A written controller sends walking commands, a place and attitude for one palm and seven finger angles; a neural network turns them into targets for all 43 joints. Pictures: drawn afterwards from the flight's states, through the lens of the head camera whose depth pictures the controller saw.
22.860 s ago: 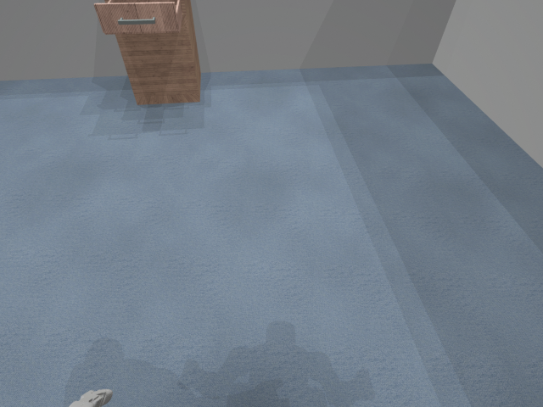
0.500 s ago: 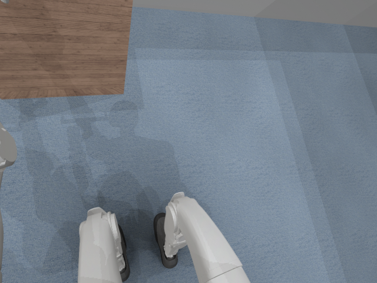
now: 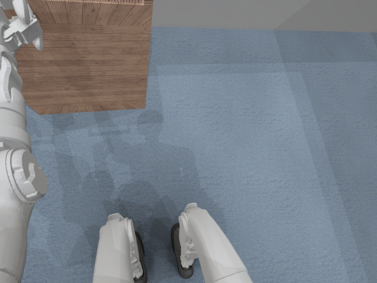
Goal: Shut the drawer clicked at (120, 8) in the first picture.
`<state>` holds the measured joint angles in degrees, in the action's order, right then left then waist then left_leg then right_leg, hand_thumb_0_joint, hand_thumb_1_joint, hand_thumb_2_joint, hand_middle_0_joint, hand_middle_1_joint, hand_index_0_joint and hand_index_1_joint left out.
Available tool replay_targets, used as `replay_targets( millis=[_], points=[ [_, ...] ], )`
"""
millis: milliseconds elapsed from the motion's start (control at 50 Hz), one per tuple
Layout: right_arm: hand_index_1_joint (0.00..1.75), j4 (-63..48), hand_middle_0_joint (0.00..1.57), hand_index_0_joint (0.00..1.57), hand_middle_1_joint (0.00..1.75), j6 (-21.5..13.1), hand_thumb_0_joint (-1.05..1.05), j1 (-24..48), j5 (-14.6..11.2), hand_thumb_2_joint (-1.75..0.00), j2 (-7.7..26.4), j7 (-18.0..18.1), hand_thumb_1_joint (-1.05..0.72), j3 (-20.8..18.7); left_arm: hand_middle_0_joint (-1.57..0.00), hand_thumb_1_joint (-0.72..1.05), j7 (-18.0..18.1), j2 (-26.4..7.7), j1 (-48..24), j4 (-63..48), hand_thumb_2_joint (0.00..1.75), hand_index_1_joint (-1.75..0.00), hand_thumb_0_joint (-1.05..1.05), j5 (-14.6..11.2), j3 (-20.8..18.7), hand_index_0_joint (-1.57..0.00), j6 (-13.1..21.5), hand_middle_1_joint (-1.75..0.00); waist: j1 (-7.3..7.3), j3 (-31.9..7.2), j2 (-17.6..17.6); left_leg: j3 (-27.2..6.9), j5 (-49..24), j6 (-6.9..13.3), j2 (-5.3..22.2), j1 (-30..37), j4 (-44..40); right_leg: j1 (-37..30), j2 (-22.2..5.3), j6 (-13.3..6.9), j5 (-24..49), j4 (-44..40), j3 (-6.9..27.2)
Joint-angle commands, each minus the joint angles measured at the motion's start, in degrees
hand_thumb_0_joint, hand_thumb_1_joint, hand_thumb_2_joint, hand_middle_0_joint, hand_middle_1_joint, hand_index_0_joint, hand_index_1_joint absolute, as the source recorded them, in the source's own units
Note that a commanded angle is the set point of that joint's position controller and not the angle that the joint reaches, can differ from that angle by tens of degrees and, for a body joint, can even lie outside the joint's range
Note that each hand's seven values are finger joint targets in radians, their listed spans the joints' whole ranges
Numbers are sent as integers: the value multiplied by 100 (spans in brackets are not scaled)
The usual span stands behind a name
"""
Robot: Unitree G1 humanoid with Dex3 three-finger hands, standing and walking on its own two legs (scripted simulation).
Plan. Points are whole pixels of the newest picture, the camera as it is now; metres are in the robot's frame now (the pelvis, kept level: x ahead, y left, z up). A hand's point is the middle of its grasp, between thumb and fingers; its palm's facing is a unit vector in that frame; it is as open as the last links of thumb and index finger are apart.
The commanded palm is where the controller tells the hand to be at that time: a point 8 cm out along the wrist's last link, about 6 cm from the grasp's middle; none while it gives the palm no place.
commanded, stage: pull the fist back off the drawer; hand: left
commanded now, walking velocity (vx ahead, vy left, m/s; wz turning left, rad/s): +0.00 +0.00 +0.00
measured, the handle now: out of the picture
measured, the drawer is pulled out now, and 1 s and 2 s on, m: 0.00 0.00 0.00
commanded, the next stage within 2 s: draw the hand back to the body in 0.08 s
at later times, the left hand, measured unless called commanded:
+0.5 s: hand out of the picture +0.46 +0.22 +0.12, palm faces +0.10 -0.99 -0.03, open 3.3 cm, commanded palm +0.44 +0.25 +0.13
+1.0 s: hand out of the picture +0.32 +0.24 +0.24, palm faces +0.33 -0.90 -0.28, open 3.3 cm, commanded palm +0.27 +0.28 +0.26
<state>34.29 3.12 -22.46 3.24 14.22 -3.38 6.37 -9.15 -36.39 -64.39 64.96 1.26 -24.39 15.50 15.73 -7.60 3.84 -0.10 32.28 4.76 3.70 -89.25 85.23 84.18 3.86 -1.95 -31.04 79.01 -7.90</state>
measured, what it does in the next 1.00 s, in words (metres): rises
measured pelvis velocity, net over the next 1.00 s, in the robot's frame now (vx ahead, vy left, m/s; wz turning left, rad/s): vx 0.06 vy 0.01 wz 0.11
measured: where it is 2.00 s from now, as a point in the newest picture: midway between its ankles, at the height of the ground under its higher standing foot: (161, 264)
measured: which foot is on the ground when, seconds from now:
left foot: down 0.00-1.00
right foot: down 0.00-1.00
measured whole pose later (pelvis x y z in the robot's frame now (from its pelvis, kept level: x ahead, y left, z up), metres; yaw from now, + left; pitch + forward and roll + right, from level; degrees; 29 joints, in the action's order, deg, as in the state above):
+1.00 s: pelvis +0.06 +0.01 +0.15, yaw +6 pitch +4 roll -2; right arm 29.4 3.0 -12.2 -3.0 13.3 4.7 3.7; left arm 6.4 -18.1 5.7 2.4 -4.4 -5.6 2.8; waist -0.8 -4.3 3.2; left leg 2.8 20.5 3.8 -1.5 -22.3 38.6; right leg 19.2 1.2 -1.0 -20.7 35.9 -3.0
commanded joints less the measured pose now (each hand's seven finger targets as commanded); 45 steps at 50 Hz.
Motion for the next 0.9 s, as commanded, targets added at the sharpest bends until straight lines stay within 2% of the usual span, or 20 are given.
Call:
replay_targets(
  millis=[0, 20, 100, 120, 160, 220, 260, 320, 380, 440, 500, 520, 580, 660, 680, 700, 720, 760, 820, 880],
  points=[
    [30, -33, 20, 20, 30, 15, 0, -1220, -32, -90, 1266, 70, -90, -570, -140, 90, -27, -1061, -2150, -1508, 90, -160, 0, -228, -38, -140, 670, -160, -4, -3605, 1158, -832, -2435, -226, 19, 3576, -947, -1513, 22, 7, 1492, -908, 463],
    [30, -13, 20, 20, 30, 4, 0, -1198, -35, -90, 1241, 55, -90, -591, -140, 90, -52, -842, -2201, -1578, 90, -160, 0, -267, 118, -140, 758, -160, 46, -3559, 1225, -834, -2576, -223, 11, 3697, -935, -1408, 11, 8, 1595, -907, 466],
    [30, 59, 20, 20, 30, 66, 0, -1176, -43, -90, 1248, 46, -90, -653, -140, 90, -116, -717, -1912, -1428, 90, -160, 0, -367, 113, -140, 887, -160, 8, -3509, 1061, -769, -2827, -233, -29, 3754, -910, -1592, -4, 8, 1871, -940, 479],
    [30, 63, 20, 20, 30, 71, 0, -1171, -42, -90, 1251, 43, -90, -659, -140, 90, -128, -722, -2010, -1565, 90, -160, 0, -362, 144, -140, 947, -160, -13, -3573, 1241, -817, -3021, -254, -20, 3972, -929, -1477, -25, -8, 1926, -883, 449],
    [30, 70, 20, 20, 30, 110, 0, -1125, -42, -90, 1220, 6, -90, -695, -140, 90, -158, -309, -1893, -1572, 90, -160, 0, -387, 405, -140, 974, -160, -32, -3609, 1405, -874, -3292, -304, -22, 4354, -958, -1289, -34, -19, 1965, -906, 408],
    [30, -270, 20, 20, 30, 191, 0, -990, -154, -90, 1253, -26, -90, -807, -140, 90, -180, -614, -849, -2910, 90, -160, 0, -552, 108, -140, 992, -160, -611, -4694, 1885, -911, -4425, -459, -9, 5602, -1327, -1965, -54, -68, 2412, -1083, 437],
    [30, -454, 20, 20, 30, 215, 0, -877, -268, -90, 1191, -59, -90, -857, -140, 90, -187, -395, 3, -3648, 90, -160, 0, -722, 199, -140, 804, -160, -782, -5031, 1732, -923, -5031, -529, -3, 6175, -1594, -2525, -40, -37, 2817, -1357, 418],
    [30, -617, 20, 20, 30, 175, 0, -699, -412, -90, 1122, -17, -90, -872, -140, 90, -130, -74, 993, -4224, 90, -160, 0, -965, 299, -140, 405, -160, -781, -4610, 861, -701, -4625, -348, -92, 5784, -1922, -3433, -32, 42, 3269, -1766, 459],
    [30, -673, 20, 20, 30, 66, 0, -450, -532, -90, 1048, 109, -90, -843, -140, 90, -1, 234, 1517, -4420, 90, -160, 0, -1145, 424, -140, 194, -160, -738, -3588, 199, -458, -3513, -253, -171, 5194, -2349, -3976, -34, 114, 3087, -2211, 518],
    [30, -679, 20, 20, 30, -86, 0, -297, -546, -90, 984, 199, -90, -823, -140, 90, 110, 516, 1752, -4880, 90, -160, 0, -1208, 687, -140, 401, -160, -784, -3186, 405, -387, -3366, -292, -194, 5588, -2666, -4091, -38, 100, 2853, -2468, 533],
    [30, -671, 20, 20, 30, -184, 0, -155, -567, -90, 957, 227, -90, -818, -140, 90, 23, 1023, 2473, -4656, 90, -160, 0, -1262, 1131, -140, 538, -160, -774, -2366, 193, -361, -3143, -319, -177, 5770, -2963, -4044, -29, 87, 2513, -2747, 467],
    [30, -687, 20, 20, 30, -200, 0, -95, -592, -90, 955, 236, -90, -819, -140, 90, -42, 1165, 2606, -4631, 90, -160, 0, -1262, 1311, -140, 549, -160, -763, -2141, 375, -340, -3128, -312, -197, 5863, -3037, -4021, -43, 65, 2472, -2829, 478],
    [30, -822, 20, 20, 30, -174, 0, 88, -629, -90, 989, 271, -90, -801, -140, 90, -261, 1145, 3249, -4288, 90, -160, 0, -1318, 1320, -140, 373, -160, -884, -1548, -11, -345, -2684, -305, -219, 5728, -3351, -4278, -62, 54, 2215, -3057, 441],
    [30, -1203, 20, 20, 30, -218, 0, 484, -688, -90, 949, 345, -90, -744, -140, 90, -343, 941, 3752, -5112, 90, -160, 0, -1511, 1130, -140, 244, -160, -1182, -1644, 274, -356, -2688, -329, -246, 6170, -3725, -4815, -127, 22, 2204, -3242, 440],
    [30, -1295, 20, 20, 30, -27, 0, 848, -692, -90, 784, 443, -90, -798, -140, 90, 314, 507, 4048, -5626, 90, -160, 0, -867, 1162, -140, -7, -160, -1567, -2099, 395, -373, -2799, -416, -199, 6805, -4167, -5231, -250, -82, 2089, -3562, 709],
    [30, -1458, 20, 20, 30, 5, 0, 914, -680, -90, 687, 524, -90, -773, -140, 90, 664, 897, 4227, -6149, 90, -160, 0, -826, 1404, -140, -169, -160, -1428, -1917, 466, -373, -2805, -444, -170, 7026, -4327, -5319, -263, -61, 2118, -3698, 664],
    [30, -1526, 20, 20, 30, -31, 0, 968, -663, -90, 691, 583, -90, -749, -140, 90, 861, 898, 4459, -6522, 90, -160, 0, -837, 1412, -140, -287, -160, -1451, -1818, 234, -457, -2776, -436, -144, 7011, -4404, -5418, -262, -52, 2130, -3749, 647],
    [30, -1526, 20, 20, 30, -54, 0, 1106, -649, -90, 676, 689, -90, -692, -140, 90, 1213, 782, 4769, -7046, 90, -160, 0, -682, 1404, -140, -477, -160, -1467, -1666, 493, -528, -2951, -459, -77, 7265, -4624, -5590, -309, -46, 2172, -3879, 625],
    [30, -1476, 20, 20, 30, -114, 0, 1304, -639, -90, 671, 838, -90, -657, -140, 90, 1558, 702, 4878, -7275, 90, -160, 0, -600, 1383, -140, -700, -160, -1393, -983, -94, -474, -2331, -327, -74, 7136, -4973, -5974, -322, -16, 2035, -4280, 676],
    [30, -1409, 20, 20, 30, -220, 0, 1423, -643, -90, 628, 893, -90, -603, -140, 90, 1667, 931, 5208, -7440, 90, -160, 0, -542, 1534, -140, -821, -160, -1445, -640, 3, -457, -2267, -332, -80, 7490, -5334, -6218, -359, -14, 2011, -4614, 680]
  ],
)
